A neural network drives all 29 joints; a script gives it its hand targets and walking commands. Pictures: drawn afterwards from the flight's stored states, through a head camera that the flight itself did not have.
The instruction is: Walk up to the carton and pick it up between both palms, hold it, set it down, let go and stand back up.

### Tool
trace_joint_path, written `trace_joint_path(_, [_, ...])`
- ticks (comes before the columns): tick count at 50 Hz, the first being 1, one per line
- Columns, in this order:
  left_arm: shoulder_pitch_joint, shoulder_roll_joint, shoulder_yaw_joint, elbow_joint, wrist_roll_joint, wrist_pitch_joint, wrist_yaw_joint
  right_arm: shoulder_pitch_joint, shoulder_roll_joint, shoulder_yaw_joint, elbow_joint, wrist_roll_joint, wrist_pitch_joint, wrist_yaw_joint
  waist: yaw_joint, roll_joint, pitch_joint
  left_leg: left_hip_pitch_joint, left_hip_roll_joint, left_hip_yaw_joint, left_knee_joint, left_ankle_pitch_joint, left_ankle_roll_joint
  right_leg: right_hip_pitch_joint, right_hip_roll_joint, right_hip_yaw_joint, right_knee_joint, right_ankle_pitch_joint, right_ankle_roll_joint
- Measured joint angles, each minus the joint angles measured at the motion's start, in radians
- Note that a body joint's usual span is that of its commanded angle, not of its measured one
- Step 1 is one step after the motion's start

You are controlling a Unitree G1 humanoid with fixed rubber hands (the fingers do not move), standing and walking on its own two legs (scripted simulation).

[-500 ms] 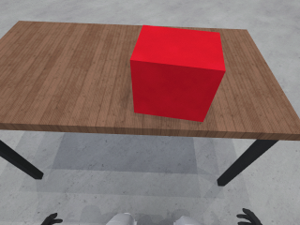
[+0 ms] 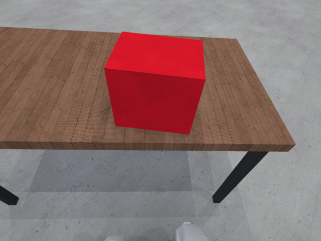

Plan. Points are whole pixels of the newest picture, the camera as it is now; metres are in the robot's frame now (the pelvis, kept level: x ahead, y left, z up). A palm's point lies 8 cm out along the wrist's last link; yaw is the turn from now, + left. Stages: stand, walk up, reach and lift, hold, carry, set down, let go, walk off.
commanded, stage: walk up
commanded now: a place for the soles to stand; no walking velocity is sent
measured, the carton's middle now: (156, 85) +0.53 +0.03 +0.08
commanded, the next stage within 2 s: none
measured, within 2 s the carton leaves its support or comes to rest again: neither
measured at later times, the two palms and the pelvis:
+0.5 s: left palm out of the picture +0.09 +0.26 -0.11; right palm out of the picture +0.14 -0.34 -0.12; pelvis +0.04 -0.05 +0.00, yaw +4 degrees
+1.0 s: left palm out of the picture +0.12 +0.28 -0.08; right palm (267, 225) +0.18 -0.29 -0.09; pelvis +0.07 -0.02 +0.04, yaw +4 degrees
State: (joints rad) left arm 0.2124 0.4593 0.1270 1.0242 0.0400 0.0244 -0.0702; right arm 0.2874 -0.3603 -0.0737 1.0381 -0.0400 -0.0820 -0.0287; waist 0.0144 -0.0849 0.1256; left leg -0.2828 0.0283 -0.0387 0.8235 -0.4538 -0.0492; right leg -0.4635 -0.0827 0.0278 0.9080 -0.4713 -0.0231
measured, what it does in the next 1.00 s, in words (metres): steps on the spot: left foot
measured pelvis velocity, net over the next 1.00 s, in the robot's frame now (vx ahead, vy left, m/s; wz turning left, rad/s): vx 0.07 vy -0.02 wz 0.07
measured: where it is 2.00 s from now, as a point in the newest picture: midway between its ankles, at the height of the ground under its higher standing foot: outside the picture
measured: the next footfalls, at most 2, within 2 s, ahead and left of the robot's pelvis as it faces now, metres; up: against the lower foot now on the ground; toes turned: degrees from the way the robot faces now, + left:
left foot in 0.42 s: +0.11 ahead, +0.11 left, +0.00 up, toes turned -1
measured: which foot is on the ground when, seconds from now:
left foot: down 0.00-0.02, up 0.04-0.40, down 0.42-1.00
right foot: down 0.00-1.00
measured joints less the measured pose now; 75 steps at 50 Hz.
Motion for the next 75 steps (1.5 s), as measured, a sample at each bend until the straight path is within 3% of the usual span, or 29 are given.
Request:
trace_joint_path(1, [0.0,-0.007,0.003,0.0,-0.004,-0.008,0.001,0.003,-0.017,-0.003,0.003,0.0,0.009,0.0,-0.007,0.023,0.008,-0.002,0.025,-0.015,0.033,-0.023,-0.002,0.014,0.01,-0.029,-0.018,0.082,0.008])
trace_joint_path(3, [0.004,-0.025,0.006,-0.007,-0.006,-0.032,0.01,0.001,-0.045,-0.004,0.014,0.002,0.035,-0.003,-0.027,0.073,0.015,-0.046,0.053,-0.073,0.161,-0.061,0.044,0.028,0.046,-0.086,0.0,0.133,0.011])
trace_joint_path(5, [0.006,-0.047,0.002,-0.015,-0.011,-0.04,0.019,-0.013,-0.056,-0.002,0.031,0.013,0.057,-0.008,-0.015,0.08,0.011,-0.111,0.002,-0.109,0.319,-0.093,0.065,0.028,0.06,-0.093,0.019,0.098,-0.003])
trace_joint_path(9, [-0.005,-0.113,-0.024,-0.018,-0.018,-0.04,0.035,-0.035,-0.077,0.003,0.025,0.024,0.051,0.0,-0.004,0.11,0.022,-0.198,-0.033,-0.044,0.416,-0.028,0.075,0.082,0.069,-0.119,-0.044,0.105,-0.023])
trace_joint_path(13, [-0.009,-0.151,-0.05,-0.017,-0.017,-0.06,0.046,-0.051,-0.07,0.01,0.012,0.021,0.053,0.016,0.003,0.124,0.017,-0.211,-0.035,0.001,0.289,0.031,0.071,0.117,0.073,-0.14,-0.103,0.121,-0.032])
trace_joint_path(21, [-0.036,-0.132,-0.064,-0.009,-0.018,-0.074,0.065,-0.101,-0.024,0.014,0.004,0.016,0.071,0.031,0.004,0.111,0.014,-0.113,-0.003,0.007,0.031,0.056,0.078,0.096,0.053,-0.17,-0.063,0.075,-0.029])
trace_joint_path(24, [-0.066,-0.114,-0.07,0.007,-0.03,-0.067,0.074,-0.138,0.004,0.018,0.003,0.013,0.058,0.029,0.006,0.07,0.042,-0.092,-0.032,0.033,0.002,0.092,0.039,0.091,0.019,-0.142,-0.039,0.064,-0.005])
trace_joint_path(31, [-0.101,-0.117,-0.086,0.048,-0.033,-0.079,0.074,-0.199,0.032,0.049,0.02,0.036,0.073,0.032,0.004,0.11,0.024,-0.084,-0.015,0.016,-0.022,0.088,0.035,0.126,0.046,-0.152,-0.117,0.087,-0.011])
trace_joint_path(38, [-0.133,-0.127,-0.102,0.089,-0.038,-0.075,0.078,-0.242,0.033,0.053,0.046,0.038,0.066,0.039,0.005,0.115,0.013,-0.034,-0.041,0.038,-0.111,0.125,0.06,0.163,0.022,-0.133,-0.184,0.116,0.017])
trace_joint_path(57, [-0.154,-0.144,-0.119,0.153,-0.031,-0.065,0.061,-0.244,0.04,0.065,0.129,0.036,0.07,0.05,-0.002,0.091,-0.038,0.097,-0.057,0.045,-0.376,0.245,0.081,0.301,0.021,-0.127,-0.468,0.252,0.045])
trace_joint_path(75, [-0.142,-0.147,-0.117,0.17,-0.025,-0.059,0.062,-0.225,0.051,0.066,0.138,0.035,0.074,0.049,-0.006,0.096,-0.052,0.145,-0.068,0.048,-0.46,0.275,0.09,0.347,0.013,-0.122,-0.548,0.28,0.057])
